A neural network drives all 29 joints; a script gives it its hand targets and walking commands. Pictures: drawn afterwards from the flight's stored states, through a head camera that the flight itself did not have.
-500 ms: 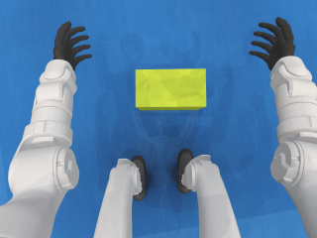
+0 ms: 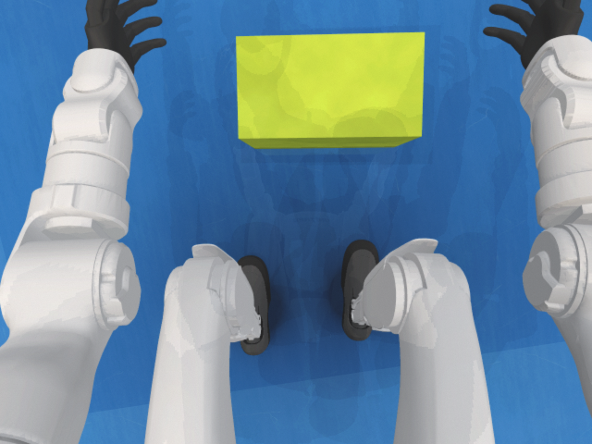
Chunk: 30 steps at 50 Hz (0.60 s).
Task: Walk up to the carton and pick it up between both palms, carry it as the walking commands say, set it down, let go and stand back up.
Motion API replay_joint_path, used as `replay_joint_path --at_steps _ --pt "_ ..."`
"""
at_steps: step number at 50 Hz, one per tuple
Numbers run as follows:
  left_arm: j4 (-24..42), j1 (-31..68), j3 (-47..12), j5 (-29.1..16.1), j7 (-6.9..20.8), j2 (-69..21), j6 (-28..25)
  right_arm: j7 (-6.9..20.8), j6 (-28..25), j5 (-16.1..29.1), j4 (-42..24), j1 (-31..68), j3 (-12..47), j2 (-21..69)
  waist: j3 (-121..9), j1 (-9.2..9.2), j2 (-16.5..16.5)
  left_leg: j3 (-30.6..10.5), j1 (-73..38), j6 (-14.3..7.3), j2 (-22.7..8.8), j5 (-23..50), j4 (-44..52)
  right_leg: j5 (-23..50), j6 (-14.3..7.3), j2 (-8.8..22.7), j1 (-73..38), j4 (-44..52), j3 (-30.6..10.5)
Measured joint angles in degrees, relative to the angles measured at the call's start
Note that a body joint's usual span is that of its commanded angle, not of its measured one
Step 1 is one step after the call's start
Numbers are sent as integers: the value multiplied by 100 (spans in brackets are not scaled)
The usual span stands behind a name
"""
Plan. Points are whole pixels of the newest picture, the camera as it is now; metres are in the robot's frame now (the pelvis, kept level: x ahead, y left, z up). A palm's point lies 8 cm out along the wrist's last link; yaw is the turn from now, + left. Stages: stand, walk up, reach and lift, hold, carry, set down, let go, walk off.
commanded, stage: reach and lift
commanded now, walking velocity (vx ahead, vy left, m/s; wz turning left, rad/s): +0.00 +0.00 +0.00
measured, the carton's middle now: (326, 99) +0.53 -0.05 -0.37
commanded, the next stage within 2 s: none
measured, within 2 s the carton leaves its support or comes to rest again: neither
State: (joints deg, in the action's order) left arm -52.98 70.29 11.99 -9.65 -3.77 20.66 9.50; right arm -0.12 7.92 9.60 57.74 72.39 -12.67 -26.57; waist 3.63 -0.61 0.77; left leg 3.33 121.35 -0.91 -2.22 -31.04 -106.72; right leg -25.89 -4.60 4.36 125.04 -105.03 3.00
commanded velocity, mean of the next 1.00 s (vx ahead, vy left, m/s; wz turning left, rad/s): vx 0.00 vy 0.00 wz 0.00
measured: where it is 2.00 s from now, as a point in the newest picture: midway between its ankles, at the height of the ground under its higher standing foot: (305, 314)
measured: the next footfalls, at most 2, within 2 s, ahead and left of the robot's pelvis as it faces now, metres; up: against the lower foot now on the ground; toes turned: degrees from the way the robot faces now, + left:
none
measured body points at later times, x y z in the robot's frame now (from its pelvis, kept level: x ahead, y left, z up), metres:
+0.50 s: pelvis -0.01 +0.01 -0.09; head +0.36 -0.02 +0.16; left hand +0.54 +0.18 -0.27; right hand +0.52 -0.26 -0.27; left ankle +0.10 +0.12 -0.43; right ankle +0.12 -0.10 -0.43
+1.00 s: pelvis -0.01 +0.01 -0.11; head +0.36 -0.02 +0.13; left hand +0.55 +0.18 -0.30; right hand +0.52 -0.26 -0.30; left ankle +0.10 +0.12 -0.43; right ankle +0.12 -0.10 -0.43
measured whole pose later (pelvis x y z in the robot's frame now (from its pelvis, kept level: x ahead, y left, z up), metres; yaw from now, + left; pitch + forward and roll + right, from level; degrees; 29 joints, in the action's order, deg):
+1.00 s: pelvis -0.01 +0.01 -0.11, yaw +0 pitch +34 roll +1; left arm -68.4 82.7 1.0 -18.3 -6.1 23.5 2.1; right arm -1.8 0.2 20.5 74.2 84.6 0.1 -30.2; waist 24.0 -1.7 1.9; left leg 3.3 129.8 -2.5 -2.0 -34.6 -130.0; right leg -28.7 -4.7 6.4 133.3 -127.4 2.5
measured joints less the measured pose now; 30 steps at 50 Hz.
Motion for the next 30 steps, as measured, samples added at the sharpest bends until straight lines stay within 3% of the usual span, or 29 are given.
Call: replay_joint_path --at_steps 14,30 --pt "-623 440 -340 -249 -141 61 -376 -249 -398 333 647 390 351 -15 848 -54 33 -55 441 -18 6 -281 -1233 -240 -62 103 436 -1189 32" --pt "-1320 1100 -954 -756 -258 321 -655 -276 -723 898 1468 1063 997 -321 1962 -98 72 0 785 -125 5 -328 -2175 -252 -44 200 778 -2092 -34"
